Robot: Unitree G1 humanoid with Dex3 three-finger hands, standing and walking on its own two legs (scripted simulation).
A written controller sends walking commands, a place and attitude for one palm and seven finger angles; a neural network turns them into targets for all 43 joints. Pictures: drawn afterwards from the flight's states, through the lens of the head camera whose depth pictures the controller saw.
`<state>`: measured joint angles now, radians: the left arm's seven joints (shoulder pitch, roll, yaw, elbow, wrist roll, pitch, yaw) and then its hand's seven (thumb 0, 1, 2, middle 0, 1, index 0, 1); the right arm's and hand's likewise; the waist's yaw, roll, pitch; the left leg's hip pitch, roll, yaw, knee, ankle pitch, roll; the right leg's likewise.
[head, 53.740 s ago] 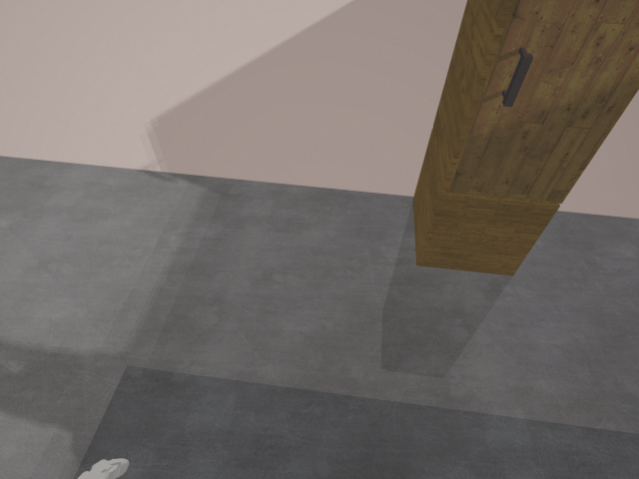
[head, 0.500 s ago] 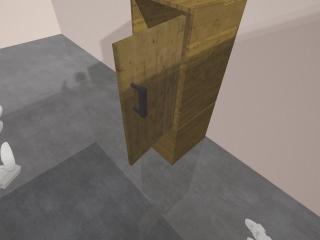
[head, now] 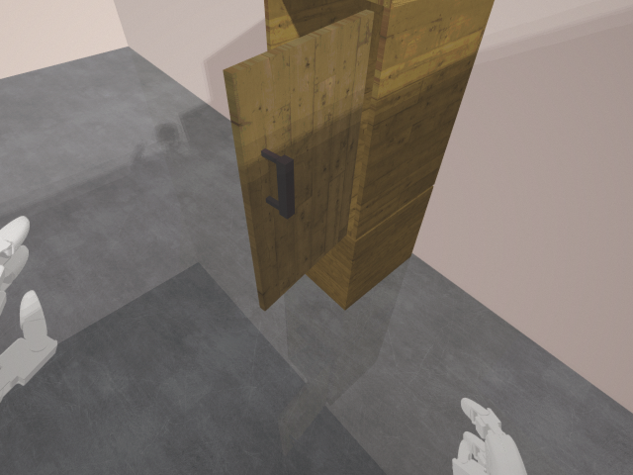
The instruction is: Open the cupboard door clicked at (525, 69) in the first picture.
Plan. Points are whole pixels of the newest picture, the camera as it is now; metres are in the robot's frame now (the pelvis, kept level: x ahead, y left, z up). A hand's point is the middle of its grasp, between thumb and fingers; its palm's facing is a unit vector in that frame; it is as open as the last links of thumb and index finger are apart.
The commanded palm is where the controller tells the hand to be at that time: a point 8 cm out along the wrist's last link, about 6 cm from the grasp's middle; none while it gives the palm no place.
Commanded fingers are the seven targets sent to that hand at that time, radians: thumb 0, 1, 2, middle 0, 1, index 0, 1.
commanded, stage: let the arm hang, fingers relaxed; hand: left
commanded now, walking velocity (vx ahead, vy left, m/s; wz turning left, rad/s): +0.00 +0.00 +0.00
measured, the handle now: (277, 183) +0.56 +0.10 +0.05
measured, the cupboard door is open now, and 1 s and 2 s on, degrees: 98 98 98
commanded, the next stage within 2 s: look to check the result in 1.10 s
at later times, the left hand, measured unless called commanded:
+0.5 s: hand out of the picture -0.10 +0.14 -0.18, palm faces +0.09 -0.99 -0.11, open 7.3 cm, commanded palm none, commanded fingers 0.00 0.90 0.90 -0.20 -0.30 -0.20 -0.30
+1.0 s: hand out of the picture -0.03 +0.14 -0.18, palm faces +0.09 -0.98 -0.16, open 7.3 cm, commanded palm none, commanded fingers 0.00 0.90 0.90 -0.20 -0.30 -0.20 -0.30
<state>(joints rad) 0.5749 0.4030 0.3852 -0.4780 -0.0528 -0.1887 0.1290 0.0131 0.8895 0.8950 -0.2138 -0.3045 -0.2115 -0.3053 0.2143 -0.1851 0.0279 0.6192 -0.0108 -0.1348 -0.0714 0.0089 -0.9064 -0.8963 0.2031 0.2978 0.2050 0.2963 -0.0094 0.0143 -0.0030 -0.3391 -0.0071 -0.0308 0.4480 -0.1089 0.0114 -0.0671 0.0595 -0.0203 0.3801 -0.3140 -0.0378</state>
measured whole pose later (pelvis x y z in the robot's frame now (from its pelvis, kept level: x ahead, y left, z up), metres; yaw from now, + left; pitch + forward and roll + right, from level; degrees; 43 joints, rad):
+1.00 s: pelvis +0.00 -0.01 -0.01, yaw +2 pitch -3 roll +0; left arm 0.36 0.09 0.00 1.13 0.00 0.00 0.04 0.00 0.91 0.90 -0.20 -0.30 -0.20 -0.30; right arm 0.33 -0.11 0.00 1.16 -0.02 0.02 -0.04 0.00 -0.91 -0.90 0.20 0.30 0.20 0.30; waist -0.02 0.01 0.03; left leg -0.29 -0.04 -0.05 0.49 -0.14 0.01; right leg -0.03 0.04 -0.05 0.47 -0.38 -0.05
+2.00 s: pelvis +0.02 -0.02 +0.00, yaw +1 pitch -3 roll +1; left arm 0.33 0.13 0.01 1.13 0.00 0.00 0.04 0.00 0.91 0.90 -0.20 -0.30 -0.20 -0.30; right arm 0.26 -0.14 0.00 1.15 -0.02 0.01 -0.04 0.00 -0.91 -0.90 0.20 0.30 0.20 0.30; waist 0.00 0.00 0.07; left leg -0.26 -0.03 -0.04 0.46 -0.16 0.00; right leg 0.01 0.04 -0.03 0.40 -0.37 -0.06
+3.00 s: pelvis +0.03 -0.01 +0.00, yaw +0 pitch -2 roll +1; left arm 0.32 0.16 0.00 1.14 0.00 -0.01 0.04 0.00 0.91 0.90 -0.20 -0.30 -0.20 -0.30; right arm 0.22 -0.17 0.00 1.15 -0.01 0.01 -0.04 0.00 -0.91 -0.90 0.20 0.30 0.20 0.30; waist 0.00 -0.01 0.07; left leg -0.24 -0.03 -0.02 0.44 -0.16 0.01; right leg 0.04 0.04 -0.01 0.36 -0.36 -0.05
